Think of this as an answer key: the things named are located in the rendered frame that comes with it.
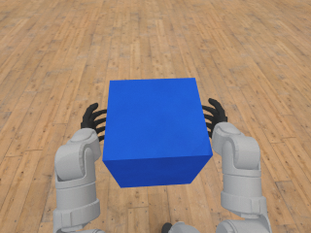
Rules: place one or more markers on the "robot right shin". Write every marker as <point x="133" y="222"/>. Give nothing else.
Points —
<point x="178" y="223"/>

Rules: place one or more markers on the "left robot hand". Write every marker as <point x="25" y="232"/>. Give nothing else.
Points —
<point x="90" y="122"/>

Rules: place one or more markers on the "carton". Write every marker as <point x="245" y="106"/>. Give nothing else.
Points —
<point x="155" y="132"/>

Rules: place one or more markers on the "right robot foot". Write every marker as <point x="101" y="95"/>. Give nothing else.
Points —
<point x="166" y="227"/>

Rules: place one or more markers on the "right robot forearm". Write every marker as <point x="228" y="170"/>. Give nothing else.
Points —
<point x="242" y="192"/>

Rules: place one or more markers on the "right robot upper arm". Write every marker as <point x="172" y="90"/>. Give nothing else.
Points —
<point x="241" y="226"/>

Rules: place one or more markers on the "left robot forearm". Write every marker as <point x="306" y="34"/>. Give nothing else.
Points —
<point x="74" y="178"/>

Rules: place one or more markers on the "right robot hand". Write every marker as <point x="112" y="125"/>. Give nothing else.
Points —
<point x="218" y="115"/>

